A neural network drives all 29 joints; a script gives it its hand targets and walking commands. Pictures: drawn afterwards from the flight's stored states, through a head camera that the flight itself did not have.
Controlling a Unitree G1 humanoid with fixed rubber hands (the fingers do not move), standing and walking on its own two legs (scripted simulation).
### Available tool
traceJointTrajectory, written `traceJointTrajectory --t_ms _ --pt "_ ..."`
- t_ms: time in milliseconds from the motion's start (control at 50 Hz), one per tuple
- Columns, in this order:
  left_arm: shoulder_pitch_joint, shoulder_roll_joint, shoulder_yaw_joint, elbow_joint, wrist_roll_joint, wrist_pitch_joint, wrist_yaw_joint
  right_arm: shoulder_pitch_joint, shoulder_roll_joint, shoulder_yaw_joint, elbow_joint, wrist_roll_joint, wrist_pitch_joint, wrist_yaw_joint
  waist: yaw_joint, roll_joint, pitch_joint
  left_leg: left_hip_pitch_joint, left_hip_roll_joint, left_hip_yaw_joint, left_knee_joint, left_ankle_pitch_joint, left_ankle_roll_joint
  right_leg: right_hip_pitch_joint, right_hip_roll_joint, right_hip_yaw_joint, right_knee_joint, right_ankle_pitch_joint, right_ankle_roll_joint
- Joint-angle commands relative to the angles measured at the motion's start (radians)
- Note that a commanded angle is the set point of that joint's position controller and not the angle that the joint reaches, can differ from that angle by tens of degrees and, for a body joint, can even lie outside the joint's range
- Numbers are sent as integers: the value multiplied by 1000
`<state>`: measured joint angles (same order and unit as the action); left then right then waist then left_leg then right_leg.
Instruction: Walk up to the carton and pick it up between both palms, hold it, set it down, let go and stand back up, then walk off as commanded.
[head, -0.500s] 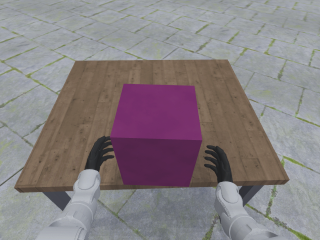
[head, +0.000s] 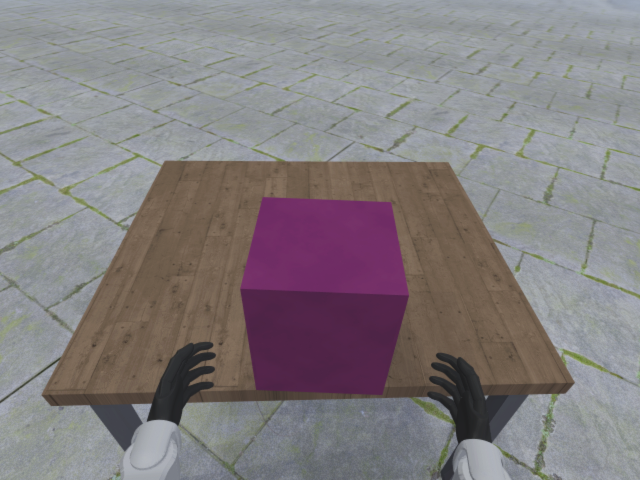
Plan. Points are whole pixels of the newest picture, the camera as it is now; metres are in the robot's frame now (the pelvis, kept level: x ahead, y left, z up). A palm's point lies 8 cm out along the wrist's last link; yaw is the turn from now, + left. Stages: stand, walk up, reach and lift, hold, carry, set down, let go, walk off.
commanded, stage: set down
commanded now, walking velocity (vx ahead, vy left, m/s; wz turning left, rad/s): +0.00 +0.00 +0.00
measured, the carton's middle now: (323, 296) +0.43 +0.01 -0.01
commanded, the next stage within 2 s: let go in 1.96 s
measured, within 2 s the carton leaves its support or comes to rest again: neither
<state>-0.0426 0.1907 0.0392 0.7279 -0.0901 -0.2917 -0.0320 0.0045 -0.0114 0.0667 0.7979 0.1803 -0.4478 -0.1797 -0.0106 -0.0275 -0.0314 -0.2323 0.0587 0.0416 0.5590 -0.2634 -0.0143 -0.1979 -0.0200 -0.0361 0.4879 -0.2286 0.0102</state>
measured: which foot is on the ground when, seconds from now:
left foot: down 0.00-1.00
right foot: down 0.00-1.00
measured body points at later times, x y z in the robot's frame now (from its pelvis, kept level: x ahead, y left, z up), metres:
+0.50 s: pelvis +0.02 +0.00 +0.01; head -0.02 +0.02 +0.45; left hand +0.23 +0.20 -0.04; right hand +0.21 -0.18 -0.03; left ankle +0.03 +0.12 -0.73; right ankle +0.03 -0.14 -0.73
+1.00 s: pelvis +0.02 +0.00 +0.01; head -0.01 +0.01 +0.46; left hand +0.22 +0.22 -0.04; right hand +0.20 -0.19 -0.04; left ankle +0.03 +0.12 -0.73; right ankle +0.03 -0.14 -0.73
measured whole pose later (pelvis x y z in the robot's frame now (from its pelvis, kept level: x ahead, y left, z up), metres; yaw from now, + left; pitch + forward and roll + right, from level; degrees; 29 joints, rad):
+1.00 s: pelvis +0.02 +0.00 +0.01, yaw +0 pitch -8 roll -1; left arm 0.21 0.20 -0.01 0.40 -0.11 0.06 0.00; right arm 0.29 -0.04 0.01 0.49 0.08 -0.17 -0.07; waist -0.01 -0.01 0.05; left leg -0.04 0.05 0.04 0.45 -0.26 -0.02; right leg 0.00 -0.02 -0.03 0.37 -0.22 0.02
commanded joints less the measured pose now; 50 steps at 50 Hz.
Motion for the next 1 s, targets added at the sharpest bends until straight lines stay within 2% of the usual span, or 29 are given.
traceJointTrajectory --t_ms 0,60,80,100,160,220,240,260,280,320,340,380,400,420,500,520,560,580,600,620,640,660,680,780,820,840,920,940,980 --pt "-57 99 -44 -324 -71 -14 9 -76 -92 -9 -326 -32 6 41 75 83 -6 165 -59 -3 -167 116 -44 -35 59 4 -156 -60 -63" --pt "-152 119 -72 -362 -88 22 24 -161 -85 -57 -387 -54 56 56 60 107 21 87 -52 -4 -221 -21 -27 -16 43 24 -167 -155 -69" --pt "-4 77 -79 -387 -65 43 39 -7 -109 -53 -371 -52 72 67 72 158 89 86 -19 -21 -284 -48 -32 60 58 3 -161 -96 -68" --pt "-102 98 -90 -393 -102 53 29 -128 -96 -43 -464 -43 84 65 82 132 38 47 -33 -8 -279 -89 -20 75 50 21 -165 -132 -59" --pt "-91 84 -110 -428 -107 66 49 -94 -121 -72 -493 -59 124 80 68 147 45 -27 16 -34 -335 -189 -10 173 66 17 -127 -97 -43" --pt "40 41 -103 -404 -49 94 70 32 -125 -72 -403 -62 136 106 85 187 103 97 -34 -12 -307 -56 -41 81 57 15 -171 -122 -60" --pt "71 12 -111 -433 -11 121 80 85 -175 -108 -285 -84 160 120 56 221 96 158 -2 -37 -313 43 -64 70 72 0 -171 -67 -76" --pt "111 13 -90 -475 -16 127 83 90 -159 -95 -383 -65 154 122 96 167 83 183 -20 -21 -295 95 -62 87 68 8 -185 -49 -70" --pt "141 13 -90 -428 4 152 70 136 -165 -86 -317 -87 167 118 77 141 98 228 -49 5 -277 176 -59 80 58 23 -229 -50 -79" --pt "136 37 -65 -469 -3 158 52 105 -134 -57 -459 -75 163 103 70 108 104 252 -64 18 -258 235 -47 76 42 31 -236 -16 -68" --pt "132 36 -51 -431 24 176 51 116 -156 -69 -408 -89 172 99 79 109 130 254 -74 26 -254 236 -38 63 44 30 -232 -13 -62" --pt "117 66 -35 -504 17 174 58 108 -138 -37 -538 -78 163 103 108 131 107 248 -74 23 -250 250 -27 71 36 31 -229 -5 -56" --pt "149 44 -29 -430 39 211 52 130 -162 -61 -432 -109 184 99 84 110 179 241 -81 26 -250 235 -33 58 40 30 -236 -5 -58" --pt "140 96 -17 -529 -7 194 41 153 -122 -31 -591 -86 172 84 97 75 109 228 -91 46 -231 275 -14 118 29 48 -235 55 -39" --pt "207 106 15 -595 20 179 31 256 -98 0 -562 -75 159 81 110 118 113 276 -84 42 -213 388 -24 98 34 34 -220 159 -35" --pt "196 84 0 -524 32 212 20 246 -111 -23 -479 -99 176 82 66 128 125 299 -79 31 -215 337 -29 83 28 27 -232 109 -41" --pt "195 100 -4 -601 11 206 29 207 -122 -41 -574 -81 168 91 92 132 97 295 -74 33 -216 343 -37 82 40 24 -225 89 -44" --pt "205 83 -18 -518 25 234 25 214 -132 -45 -507 -104 185 100 68 149 114 268 -66 36 -223 312 -41 98 45 25 -231 76 -58" --pt "230 88 -15 -586 10 228 24 228 -138 -43 -569 -82 176 96 69 135 93 259 -69 40 -218 348 -33 131 41 30 -221 120 -51" --pt "230 70 -10 -477 37 261 9 208 -139 -44 -529 -110 187 95 78 110 129 254 -73 42 -227 318 -30 94 48 20 -235 94 -50" --pt "190 98 3 -582 25 248 20 186 -142 -43 -600 -103 185 99 89 123 80 266 -71 43 -225 307 -31 91 45 22 -225 67 -53" --pt "209 68 -13 -483 45 272 19 183 -141 -45 -499 -115 199 105 80 146 157 253 -70 39 -238 281 -31 48 42 22 -235 33 -53" --pt "173 111 8 -578 39 259 23 177 -131 -58 -576 -114 198 104 93 119 94 244 -67 45 -236 283 -27 95 41 18 -223 45 -48" --pt "218 70 -10 -482 60 308 21 194 -164 -88 -489 -129 229 118 74 149 171 216 -56 36 -257 253 -37 85 52 10 -239 9 -63" --pt "172 103 -11 -623 38 294 34 174 -167 -91 -589 -118 230 119 77 151 111 192 -52 46 -260 219 -33 125 52 19 -221 -1 -57" --pt "205 84 -36 -561 34 303 32 200 -166 -93 -546 -111 235 123 60 154 130 218 -45 39 -266 232 -32 120 52 14 -226 6 -57" --pt "194 110 -10 -568 54 318 34 178 -174 -91 -546 -123 248 129 88 134 121 186 -54 48 -266 203 -29 140 55 15 -222 -8 -54" --pt "210 84 -18 -509 58 332 34 195 -191 -96 -486 -132 263 135 67 141 148 174 -49 46 -272 184 -28 140 49 21 -221 -7 -62" --pt "222 96 -13 -548 35 317 29 221 -172 -81 -554 -116 247 130 62 146 99 211 -56 57 -252 255 -37 158 50 21 -228 47 -56"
